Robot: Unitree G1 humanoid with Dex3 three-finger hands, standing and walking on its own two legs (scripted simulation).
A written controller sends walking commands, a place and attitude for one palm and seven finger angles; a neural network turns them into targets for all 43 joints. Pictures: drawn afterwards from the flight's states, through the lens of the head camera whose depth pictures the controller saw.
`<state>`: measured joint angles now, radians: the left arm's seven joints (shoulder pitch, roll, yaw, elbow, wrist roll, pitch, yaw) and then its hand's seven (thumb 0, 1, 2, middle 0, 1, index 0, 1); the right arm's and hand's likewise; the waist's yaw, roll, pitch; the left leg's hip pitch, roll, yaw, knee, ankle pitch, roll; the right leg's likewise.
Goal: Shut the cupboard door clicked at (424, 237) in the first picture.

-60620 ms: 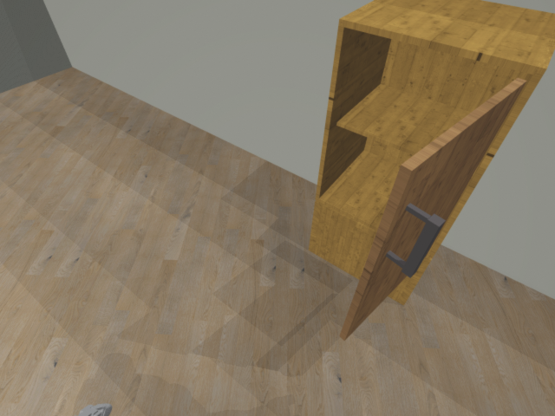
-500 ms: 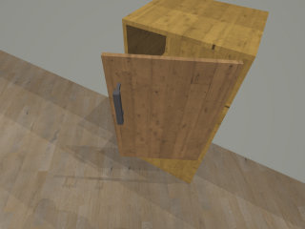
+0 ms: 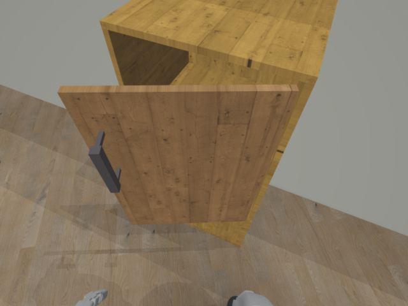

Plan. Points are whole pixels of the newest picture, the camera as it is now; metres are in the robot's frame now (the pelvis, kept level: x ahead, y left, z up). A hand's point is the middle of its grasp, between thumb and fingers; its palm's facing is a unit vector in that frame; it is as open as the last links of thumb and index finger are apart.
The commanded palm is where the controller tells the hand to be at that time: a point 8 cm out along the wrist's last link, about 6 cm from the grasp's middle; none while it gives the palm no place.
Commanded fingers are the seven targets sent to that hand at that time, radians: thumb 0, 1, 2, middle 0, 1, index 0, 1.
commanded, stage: come to a stop and stand still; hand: left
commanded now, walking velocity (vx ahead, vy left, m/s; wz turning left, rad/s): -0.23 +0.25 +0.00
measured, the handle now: (108, 163) +0.39 +0.22 +0.03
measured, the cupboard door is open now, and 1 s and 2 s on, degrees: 26 26 26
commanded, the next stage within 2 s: none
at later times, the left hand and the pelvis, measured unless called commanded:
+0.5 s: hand out of the picture -0.01 +0.23 -0.16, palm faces +0.11 -0.97 -0.19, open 7.3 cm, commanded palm none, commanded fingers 0.00 0.90 0.90 -0.20 -0.30 -0.20 -0.30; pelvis -0.04 +0.04 +0.02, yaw +1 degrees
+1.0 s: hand out of the picture -0.15 +0.17 -0.16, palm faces +0.04 -0.99 -0.14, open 7.4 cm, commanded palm none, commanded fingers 0.00 0.90 0.90 -0.20 -0.30 -0.20 -0.30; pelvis -0.10 +0.03 +0.02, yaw +0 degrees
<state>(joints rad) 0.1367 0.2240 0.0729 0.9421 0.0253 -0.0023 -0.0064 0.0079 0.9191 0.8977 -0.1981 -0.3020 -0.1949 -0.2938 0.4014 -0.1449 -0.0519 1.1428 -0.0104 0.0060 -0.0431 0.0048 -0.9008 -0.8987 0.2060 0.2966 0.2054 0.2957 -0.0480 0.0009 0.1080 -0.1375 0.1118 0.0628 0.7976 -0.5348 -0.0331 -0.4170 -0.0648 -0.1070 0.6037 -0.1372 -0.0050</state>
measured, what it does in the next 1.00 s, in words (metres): walks backwards: left foot, then right foot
